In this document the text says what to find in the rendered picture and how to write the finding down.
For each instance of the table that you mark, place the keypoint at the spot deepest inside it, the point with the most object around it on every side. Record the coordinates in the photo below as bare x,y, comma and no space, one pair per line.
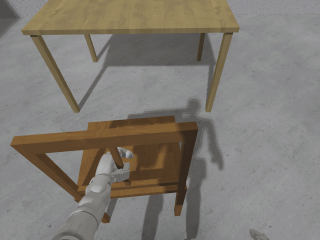
95,17

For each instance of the right robot hand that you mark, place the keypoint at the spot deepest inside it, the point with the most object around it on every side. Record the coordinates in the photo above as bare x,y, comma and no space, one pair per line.
256,235

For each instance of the robot left forearm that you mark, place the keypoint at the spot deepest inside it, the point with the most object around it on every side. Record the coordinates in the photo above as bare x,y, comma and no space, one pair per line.
85,219

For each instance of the left robot hand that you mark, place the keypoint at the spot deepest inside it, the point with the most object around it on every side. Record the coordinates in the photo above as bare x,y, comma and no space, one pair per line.
107,166

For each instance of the chair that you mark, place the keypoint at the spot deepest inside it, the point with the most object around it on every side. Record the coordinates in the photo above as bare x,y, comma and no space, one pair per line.
158,165

